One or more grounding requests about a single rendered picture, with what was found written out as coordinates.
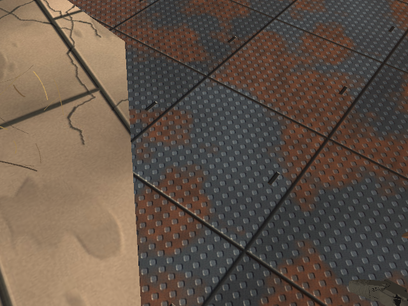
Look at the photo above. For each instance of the robot right hand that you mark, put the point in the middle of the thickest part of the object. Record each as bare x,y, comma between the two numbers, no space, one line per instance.
387,292

